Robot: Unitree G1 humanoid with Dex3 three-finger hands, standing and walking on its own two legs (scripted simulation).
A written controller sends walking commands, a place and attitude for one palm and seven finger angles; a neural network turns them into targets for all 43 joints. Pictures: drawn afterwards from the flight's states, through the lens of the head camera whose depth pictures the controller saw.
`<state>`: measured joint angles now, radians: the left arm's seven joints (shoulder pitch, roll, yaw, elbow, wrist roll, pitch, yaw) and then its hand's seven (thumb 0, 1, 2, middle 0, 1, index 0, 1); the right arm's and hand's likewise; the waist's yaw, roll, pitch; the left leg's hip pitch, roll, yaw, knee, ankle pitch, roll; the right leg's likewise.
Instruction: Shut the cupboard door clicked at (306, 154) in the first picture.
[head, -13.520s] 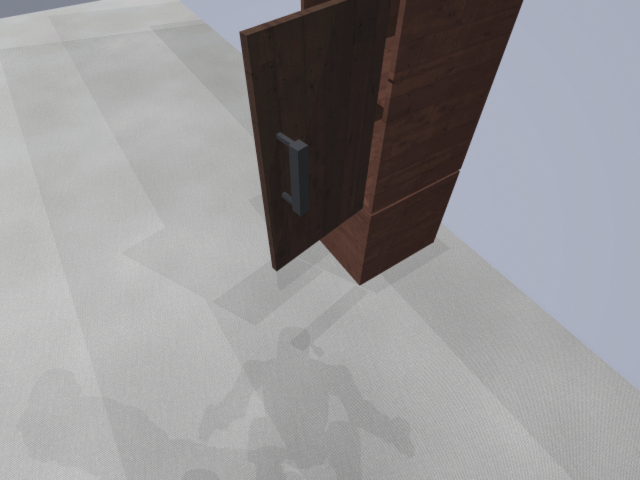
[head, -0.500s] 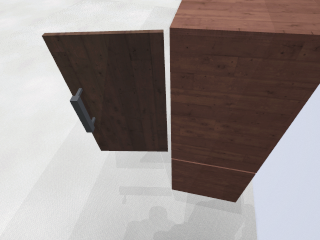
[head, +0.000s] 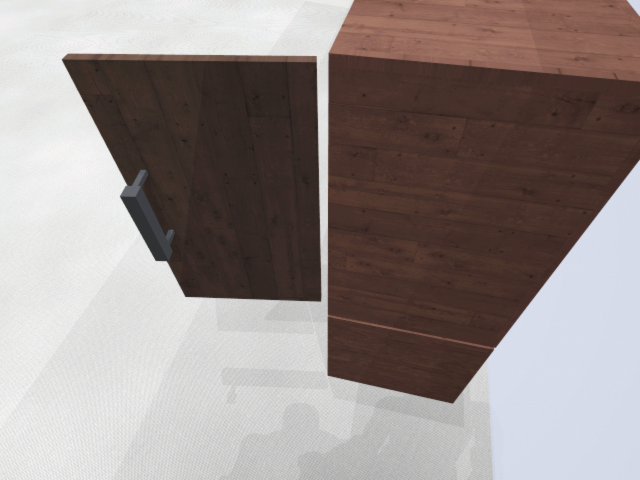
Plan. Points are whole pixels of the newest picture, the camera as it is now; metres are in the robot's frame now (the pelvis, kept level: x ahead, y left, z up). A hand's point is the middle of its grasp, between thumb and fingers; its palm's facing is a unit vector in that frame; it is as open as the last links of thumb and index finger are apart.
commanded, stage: shuffle to correct the standing spot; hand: left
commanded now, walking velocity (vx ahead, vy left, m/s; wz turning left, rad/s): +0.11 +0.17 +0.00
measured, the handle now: (153, 217) +0.53 +0.34 -0.03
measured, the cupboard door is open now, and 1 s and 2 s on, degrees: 100 100 100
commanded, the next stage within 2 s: come to a stop and stand still in 0.80 s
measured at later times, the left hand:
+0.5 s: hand out of the picture +0.08 +0.22 -0.18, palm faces +0.05 -0.97 -0.24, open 7.4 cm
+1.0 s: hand out of the picture +0.09 +0.32 -0.20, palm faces +0.12 -0.96 -0.26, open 7.4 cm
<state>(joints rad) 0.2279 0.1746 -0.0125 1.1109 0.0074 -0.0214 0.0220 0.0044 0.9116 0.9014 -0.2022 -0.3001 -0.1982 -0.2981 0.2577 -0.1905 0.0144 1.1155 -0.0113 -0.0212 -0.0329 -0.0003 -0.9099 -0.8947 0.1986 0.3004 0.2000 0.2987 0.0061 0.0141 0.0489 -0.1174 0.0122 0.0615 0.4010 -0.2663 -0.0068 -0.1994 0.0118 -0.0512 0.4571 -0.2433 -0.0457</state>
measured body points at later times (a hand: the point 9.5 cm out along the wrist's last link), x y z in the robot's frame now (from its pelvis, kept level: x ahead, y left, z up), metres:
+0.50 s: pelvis +0.05 +0.04 -0.01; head +0.09 +0.02 +0.44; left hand +0.08 +0.27 -0.16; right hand +0.02 -0.18 -0.18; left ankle -0.02 +0.12 -0.74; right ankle +0.05 -0.05 -0.73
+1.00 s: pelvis +0.10 +0.11 -0.02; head +0.15 +0.14 +0.43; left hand +0.09 +0.37 -0.18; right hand +0.21 -0.12 -0.16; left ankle +0.14 +0.23 -0.74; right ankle +0.05 -0.02 -0.70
